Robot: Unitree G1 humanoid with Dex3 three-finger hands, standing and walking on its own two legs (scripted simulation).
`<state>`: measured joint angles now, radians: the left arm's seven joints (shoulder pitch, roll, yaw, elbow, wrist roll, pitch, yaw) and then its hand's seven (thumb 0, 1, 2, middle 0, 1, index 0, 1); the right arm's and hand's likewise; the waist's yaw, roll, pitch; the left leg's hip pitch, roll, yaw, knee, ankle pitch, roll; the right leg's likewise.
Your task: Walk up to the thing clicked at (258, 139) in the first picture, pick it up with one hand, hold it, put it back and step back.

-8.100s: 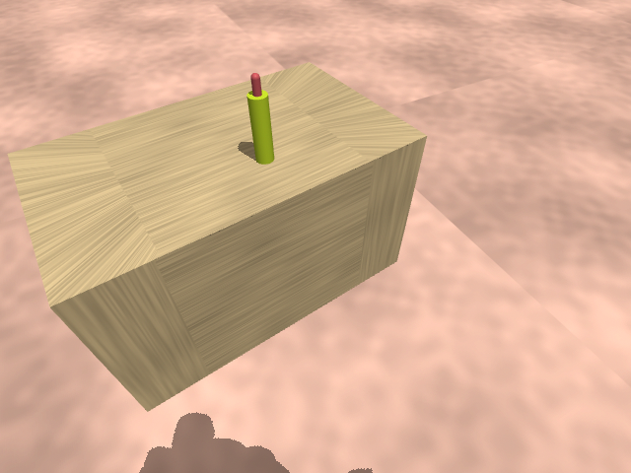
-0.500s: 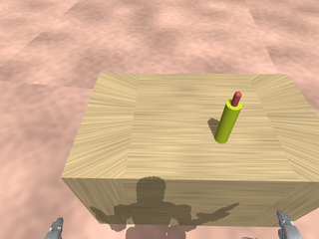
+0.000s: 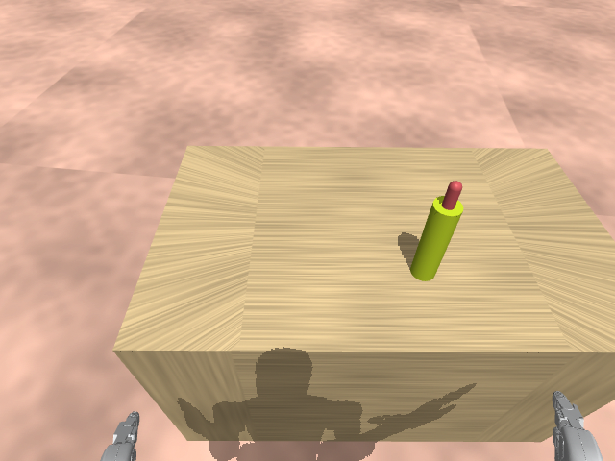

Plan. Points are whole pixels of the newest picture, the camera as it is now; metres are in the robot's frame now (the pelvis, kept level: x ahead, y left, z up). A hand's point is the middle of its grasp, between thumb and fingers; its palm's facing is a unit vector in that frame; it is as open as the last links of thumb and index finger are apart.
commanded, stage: rise first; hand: right
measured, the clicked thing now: (437, 232) +0.54 -0.24 -0.05
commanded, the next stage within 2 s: go down in 0.44 s
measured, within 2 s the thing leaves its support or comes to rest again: neither
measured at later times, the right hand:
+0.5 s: hand (539, 450) +0.17 -0.27 -0.05, palm faces +0.34 +0.89 -0.31, open 17.0 cm
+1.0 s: hand (556, 367) +0.26 -0.31 -0.01, palm faces +0.37 +0.92 -0.15, open 17.4 cm
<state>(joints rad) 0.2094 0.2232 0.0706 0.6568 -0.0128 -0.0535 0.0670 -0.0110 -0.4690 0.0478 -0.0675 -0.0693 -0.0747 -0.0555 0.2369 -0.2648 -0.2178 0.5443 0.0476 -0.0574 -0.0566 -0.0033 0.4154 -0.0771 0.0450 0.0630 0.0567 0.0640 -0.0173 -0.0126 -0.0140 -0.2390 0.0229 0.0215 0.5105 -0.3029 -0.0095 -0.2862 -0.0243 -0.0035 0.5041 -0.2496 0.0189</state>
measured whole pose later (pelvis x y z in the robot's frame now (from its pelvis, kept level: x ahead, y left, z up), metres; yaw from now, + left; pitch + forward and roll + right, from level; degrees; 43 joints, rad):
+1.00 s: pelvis -0.03 +0.00 -0.02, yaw -1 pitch +5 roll +0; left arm 0.20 0.27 0.08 0.58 0.00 -0.13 0.08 -0.01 -0.50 0.02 -0.06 -0.06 -0.07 -0.05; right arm -0.11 -0.42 -0.45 0.71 0.15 -0.29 0.15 -0.01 0.52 -0.03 0.04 0.06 0.05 0.06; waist 0.02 0.04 -0.03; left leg -0.44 0.01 0.04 0.71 -0.36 0.00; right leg -0.49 -0.03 0.02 0.71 -0.30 0.03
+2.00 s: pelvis -0.03 -0.03 -0.07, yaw +2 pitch +19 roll +5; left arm 0.32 0.27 -0.04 0.30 0.03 -0.16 0.07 -0.01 -0.52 0.05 -0.06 -0.06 -0.07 -0.05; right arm -0.66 -0.86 -0.71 1.22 0.17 -0.36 0.50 -0.01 0.52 -0.04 0.05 0.05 0.05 0.05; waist 0.15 0.03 -0.12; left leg -0.85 -0.01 0.04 0.97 -0.45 -0.03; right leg -0.95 -0.06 0.04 1.07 -0.44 -0.01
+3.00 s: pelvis -0.02 -0.03 -0.07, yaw +2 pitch +22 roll +6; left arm 0.31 0.28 -0.05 0.25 0.03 -0.12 0.04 -0.01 -0.54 0.06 -0.06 -0.06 -0.06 -0.05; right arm -0.80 -1.00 -0.71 1.33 0.10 -0.32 0.51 -0.01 0.57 -0.05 0.04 0.06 0.05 0.06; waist 0.20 0.03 -0.13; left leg -0.90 -0.02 0.06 0.97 -0.45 -0.03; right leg -1.02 -0.07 0.06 1.10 -0.46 -0.01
